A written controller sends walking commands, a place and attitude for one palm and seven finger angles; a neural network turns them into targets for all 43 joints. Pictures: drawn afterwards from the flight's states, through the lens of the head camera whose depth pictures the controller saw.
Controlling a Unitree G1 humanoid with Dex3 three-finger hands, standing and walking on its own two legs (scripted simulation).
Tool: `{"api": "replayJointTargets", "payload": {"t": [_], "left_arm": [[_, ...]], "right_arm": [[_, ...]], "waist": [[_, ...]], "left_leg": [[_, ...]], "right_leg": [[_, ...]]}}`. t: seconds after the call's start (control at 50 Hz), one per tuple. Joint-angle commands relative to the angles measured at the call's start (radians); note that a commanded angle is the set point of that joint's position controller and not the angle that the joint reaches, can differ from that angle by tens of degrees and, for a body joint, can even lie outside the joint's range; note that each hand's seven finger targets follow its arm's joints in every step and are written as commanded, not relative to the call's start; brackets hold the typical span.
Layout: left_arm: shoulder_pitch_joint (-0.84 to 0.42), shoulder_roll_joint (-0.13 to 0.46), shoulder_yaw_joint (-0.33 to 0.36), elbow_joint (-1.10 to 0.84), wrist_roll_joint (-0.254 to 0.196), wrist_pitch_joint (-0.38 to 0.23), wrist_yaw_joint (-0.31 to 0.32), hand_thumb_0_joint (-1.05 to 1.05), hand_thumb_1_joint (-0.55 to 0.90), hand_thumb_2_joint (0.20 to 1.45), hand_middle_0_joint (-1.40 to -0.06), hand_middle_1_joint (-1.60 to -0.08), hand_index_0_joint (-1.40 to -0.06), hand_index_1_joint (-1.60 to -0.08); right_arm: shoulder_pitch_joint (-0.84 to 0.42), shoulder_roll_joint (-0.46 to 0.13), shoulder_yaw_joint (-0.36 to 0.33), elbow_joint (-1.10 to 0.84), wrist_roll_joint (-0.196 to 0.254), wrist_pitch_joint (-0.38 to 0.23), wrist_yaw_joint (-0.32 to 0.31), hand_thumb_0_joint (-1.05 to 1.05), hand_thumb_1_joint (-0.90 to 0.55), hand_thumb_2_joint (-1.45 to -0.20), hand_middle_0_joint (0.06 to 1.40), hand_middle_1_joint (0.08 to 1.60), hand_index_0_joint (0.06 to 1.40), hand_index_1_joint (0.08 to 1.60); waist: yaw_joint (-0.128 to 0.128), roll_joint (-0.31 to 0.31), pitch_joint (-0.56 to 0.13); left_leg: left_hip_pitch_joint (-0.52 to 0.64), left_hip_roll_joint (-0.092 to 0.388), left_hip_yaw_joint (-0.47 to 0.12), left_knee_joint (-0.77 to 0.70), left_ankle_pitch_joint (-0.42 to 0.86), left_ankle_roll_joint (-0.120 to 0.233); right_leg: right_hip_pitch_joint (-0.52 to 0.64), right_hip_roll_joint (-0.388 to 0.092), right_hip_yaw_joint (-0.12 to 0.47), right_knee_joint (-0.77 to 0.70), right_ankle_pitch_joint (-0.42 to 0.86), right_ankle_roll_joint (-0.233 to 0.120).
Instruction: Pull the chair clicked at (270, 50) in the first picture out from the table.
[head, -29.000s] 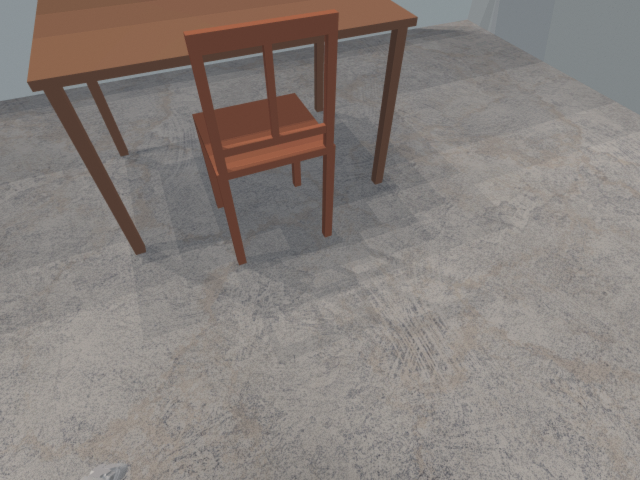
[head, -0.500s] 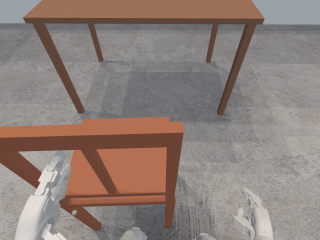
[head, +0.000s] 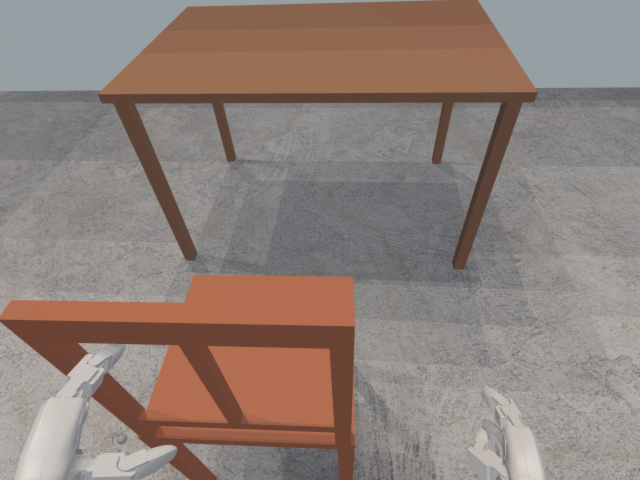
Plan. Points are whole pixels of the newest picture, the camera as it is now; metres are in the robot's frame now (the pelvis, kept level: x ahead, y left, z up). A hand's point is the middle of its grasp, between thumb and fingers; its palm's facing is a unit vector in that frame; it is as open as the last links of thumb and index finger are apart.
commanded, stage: draw the hand back to the body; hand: left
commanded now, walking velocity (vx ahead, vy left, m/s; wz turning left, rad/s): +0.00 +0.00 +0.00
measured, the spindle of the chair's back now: (216, 384) +0.26 +0.19 -0.07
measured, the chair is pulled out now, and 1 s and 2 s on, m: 0.59 0.60 0.59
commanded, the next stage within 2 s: step back with the hand held close in 0.70 s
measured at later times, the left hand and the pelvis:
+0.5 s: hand (107, 428) +0.15 +0.24 +0.06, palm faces +0.22 -0.81 -0.55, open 6.7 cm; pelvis +0.01 -0.01 +0.01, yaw +1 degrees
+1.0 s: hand (100, 441) +0.14 +0.24 +0.07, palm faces +0.13 -0.83 -0.55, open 6.3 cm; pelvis -0.03 -0.01 +0.01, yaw +0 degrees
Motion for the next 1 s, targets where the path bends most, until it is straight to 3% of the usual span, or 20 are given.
{"api": "replayJointTargets", "payload": {"t": [0.0, 0.06, 0.2, 0.26, 0.3, 0.44, 0.5, 0.54, 0.6, 0.66, 0.7, 0.74, 0.8, 0.82, 0.84, 0.86, 0.88, 0.9, 0.96, 0.98], "left_arm": [[-0.201, 0.218, 0.304, -0.428, 0.009, -0.159, 0.094, 0.000, 0.356, 0.637, -0.125, -0.187, -0.125, -0.187], [-0.234, 0.233, 0.320, -0.449, 0.008, -0.154, 0.099, 0.000, 0.465, 0.690, -0.140, -0.210, -0.140, -0.210], [-0.324, 0.295, 0.364, -0.528, 0.010, -0.144, 0.113, 0.000, 0.719, 0.813, -0.175, -0.262, -0.175, -0.262], [-0.349, 0.327, 0.388, -0.553, 0.006, -0.141, 0.118, 0.000, 0.827, 0.865, -0.190, -0.285, -0.190, -0.285], [-0.369, 0.347, 0.398, -0.581, 0.006, -0.134, 0.121, 0.000, 0.900, 0.900, -0.200, -0.300, -0.200, -0.300], [-0.358, 0.337, 0.398, -0.566, 0.006, -0.141, 0.113, 0.000, 0.900, 0.900, -0.200, -0.300, -0.200, -0.300], [-0.346, 0.333, 0.393, -0.577, 0.010, -0.143, 0.112, 0.000, 0.900, 0.900, -0.200, -0.300, -0.200, -0.300], [-0.345, 0.334, 0.397, -0.572, 0.008, -0.147, 0.112, 0.000, 0.900, 0.900, -0.200, -0.300, -0.200, -0.300], [-0.346, 0.327, 0.389, -0.559, 0.009, -0.145, 0.110, 0.000, 0.900, 0.900, -0.200, -0.300, -0.200, -0.300], [-0.352, 0.333, 0.398, -0.545, 0.009, -0.149, 0.113, 0.000, 0.900, 0.900, -0.200, -0.300, -0.200, -0.300], [-0.355, 0.339, 0.398, -0.556, 0.012, -0.150, 0.112, 0.000, 0.900, 0.900, -0.200, -0.300, -0.200, -0.300], [-0.359, 0.342, 0.401, -0.558, 0.012, -0.155, 0.115, 0.000, 0.900, 0.900, -0.200, -0.300, -0.200, -0.300], [-0.371, 0.325, 0.378, -0.583, 0.013, -0.158, 0.111, 0.000, 0.900, 0.900, -0.200, -0.300, -0.200, -0.300], [-0.502, 0.468, 0.486, -0.522, -0.038, -0.197, 0.075, 0.000, 0.900, 0.900, -0.200, -0.300, -0.200, -0.300], [-0.460, 0.392, 0.436, -0.463, -0.031, -0.189, 0.057, 0.000, 0.900, 0.900, -0.200, -0.300, -0.200, -0.300], [-0.458, 0.367, 0.418, -0.470, -0.036, -0.190, 0.052, 0.000, 0.900, 0.900, -0.200, -0.300, -0.200, -0.300], [-0.450, 0.396, 0.437, -0.493, -0.037, -0.199, 0.050, 0.000, 0.900, 0.900, -0.200, -0.300, -0.200, -0.300], [-0.420, 0.374, 0.430, -0.502, -0.035, -0.208, 0.054, 0.000, 0.900, 0.900, -0.200, -0.300, -0.200, -0.300], [-0.352, 0.386, 0.451, -0.556, -0.034, -0.229, 0.071, 0.000, 0.900, 0.900, -0.200, -0.300, -0.200, -0.300], [-0.303, 0.394, 0.462, -0.563, -0.036, -0.233, 0.072, 0.000, 0.900, 0.900, -0.200, -0.300, -0.200, -0.300]], "right_arm": [[-0.120, -0.096, -0.025, -0.144, -0.005, -0.095, 0.000, 0.000, -0.900, -0.900, 0.200, 0.300, 0.200, 0.300], [-0.127, -0.099, -0.025, -0.132, -0.005, -0.111, 0.009, 0.000, -0.900, -0.900, 0.200, 0.300, 0.200, 0.300], [-0.124, -0.112, -0.019, -0.103, 0.000, -0.141, 0.017, 0.000, -0.900, -0.900, 0.200, 0.300, 0.200, 0.300], [-0.119, -0.115, -0.021, -0.093, 0.006, -0.151, 0.021, 0.000, -0.900, -0.900, 0.200, 0.300, 0.200, 0.300], [-0.113, -0.116, -0.020, -0.084, 0.012, -0.159, 0.022, 0.000, -0.900, -0.900, 0.200, 0.300, 0.200, 0.300], [-0.122, -0.115, -0.021, -0.074, 0.014, -0.179, 0.028, 0.000, -0.900, -0.900, 0.200, 0.300, 0.200, 0.300], [-0.122, -0.110, -0.017, -0.071, 0.017, -0.187, 0.027, 0.000, -0.900, -0.900, 0.200, 0.300, 0.200, 0.300], [-0.121, -0.114, -0.021, -0.071, 0.015, -0.185, 0.025, 0.000, -0.900, -0.900, 0.200, 0.300, 0.200, 0.300], [-0.121, -0.110, -0.018, -0.067, 0.018, -0.186, 0.024, 0.000, -0.900, -0.900, 0.200, 0.300, 0.200, 0.300], [-0.124, -0.112, -0.021, -0.066, 0.015, -0.183, 0.022, 0.000, -0.900, -0.900, 0.200, 0.300, 0.200, 0.300], [-0.120, -0.110, -0.017, -0.067, 0.018, -0.185, 0.021, 0.000, -0.900, -0.900, 0.200, 0.300, 0.200, 0.300], [-0.123, -0.114, -0.018, -0.069, 0.014, -0.184, 0.018, 0.000, -0.900, -0.900, 0.200, 0.300, 0.200, 0.300], [-0.122, -0.110, -0.013, -0.073, 0.016, -0.189, 0.019, 0.000, -0.900, -0.900, 0.200, 0.300, 0.200, 0.300], [-0.069, -0.149, -0.052, -0.128, 0.053, -0.114, 0.009, 0.000, -0.900, -0.900, 0.200, 0.300, 0.200, 0.300], [-0.072, -0.128, -0.051, -0.124, 0.049, -0.083, 0.013, 0.000, -0.900, -0.900, 0.200, 0.300, 0.200, 0.300], [-0.086, -0.129, -0.050, -0.138, 0.049, -0.067, 0.017, 0.000, -0.900, -0.900, 0.200, 0.300, 0.200, 0.300], [-0.102, -0.129, -0.051, -0.150, 0.054, -0.059, 0.014, 0.000, -0.900, -0.900, 0.200, 0.300, 0.200, 0.300], [-0.102, -0.123, -0.048, -0.155, 0.049, -0.046, 0.012, 0.000, -0.900, -0.900, 0.200, 0.300, 0.200, 0.300], [-0.119, -0.125, -0.056, -0.173, 0.042, -0.014, 0.013, 0.000, -0.900, -0.900, 0.200, 0.300, 0.200, 0.300], [-0.128, -0.128, -0.061, -0.174, 0.046, -0.005, 0.011, 0.000, -0.900, -0.900, 0.200, 0.300, 0.200, 0.300]], "waist": [[0.005, 0.098, -0.142], [0.006, 0.077, -0.153], [0.010, 0.121, -0.170], [0.014, 0.109, -0.196], [0.016, 0.155, -0.194], [0.020, 0.121, -0.205], [0.022, 0.170, -0.204], [0.020, 0.120, -0.217], [0.017, 0.132, -0.198], [0.016, 0.100, -0.204], [0.019, 0.147, -0.197], [0.019, 0.121, -0.196], [0.016, 0.146, -0.195], [-0.016, 0.031, 0.006], [-0.026, -0.027, -0.032], [-0.026, -0.026, -0.058], [-0.022, 0.043, -0.092], [-0.021, 0.066, -0.124], [-0.011, 0.095, -0.193], [-0.009, 0.134, -0.222]], "left_leg": [[0.114, -0.010, 0.044, -0.147, 0.314, 0.042], [0.144, -0.008, 0.049, -0.156, 0.363, 0.044], [0.184, -0.006, 0.052, -0.172, 0.425, 0.045], [0.191, -0.004, 0.054, -0.164, 0.463, 0.047], [0.188, -0.005, 0.052, -0.164, 0.476, 0.045], [0.196, -0.001, 0.049, -0.167, 0.498, 0.048], [0.196, -0.003, 0.052, -0.170, 0.490, 0.047], [0.199, -0.002, 0.051, -0.173, 0.488, 0.048], [0.192, -0.004, 0.059, -0.175, 0.445, 0.049], [0.186, -0.004, 0.056, -0.177, 0.429, 0.051], [0.180, -0.004, 0.056, -0.183, 0.400, 0.049], [0.177, -0.003, 0.052, -0.184, 0.399, 0.050], [0.181, -0.005, 0.055, -0.185, 0.369, 0.050], [0.110, 0.019, 0.021, -0.183, 0.356, 0.058], [0.123, 0.018, 0.023, -0.177, 0.340, 0.054], [0.143, 0.014, 0.028, -0.172, 0.352, 0.048], [0.169, 0.013, 0.032, -0.182, 0.372, 0.050], [0.174, 0.024, 0.027, -0.196, 0.402, 0.048], [0.175, 0.050, 0.012, -0.212, 0.517, 0.050], [0.187, 0.054, 0.008, -0.225, 0.528, 0.053]], "right_leg": [[0.081, -0.017, -0.019, -0.129, 0.314, -0.054], [0.103, -0.019, -0.021, -0.136, 0.366, -0.048], [0.134, -0.028, -0.024, -0.140, 0.422, -0.047], [0.150, -0.032, -0.028, -0.128, 0.463, -0.045], [0.151, -0.035, -0.023, -0.125, 0.469, -0.048], [0.152, -0.036, -0.030, -0.121, 0.478, -0.046], [0.148, -0.039, -0.023, -0.124, 0.463, -0.048], [0.152, -0.036, -0.029, -0.123, 0.463, -0.045], [0.139, -0.038, -0.020, -0.138, 0.441, -0.046], [0.139, -0.035, -0.024, -0.138, 0.421, -0.044], [0.133, -0.038, -0.019, -0.143, 0.388, -0.048], [0.131, -0.034, -0.024, -0.139, 0.383, -0.048], [0.118, -0.035, -0.022, -0.150, 0.349, -0.049], [0.018, -0.057, 0.111, -0.228, 0.441, -0.049], [0.061, -0.080, 0.092, -0.238, 0.498, -0.050], [0.084, -0.085, 0.095, -0.237, 0.529, -0.050], [0.089, -0.091, 0.108, -0.227, 0.558, -0.049], [0.125, -0.094, 0.094, -0.214, 0.547, -0.047], [0.184, -0.080, 0.069, -0.176, 0.544, -0.035], [0.195, -0.072, 0.073, -0.163, 0.533, -0.032]]}}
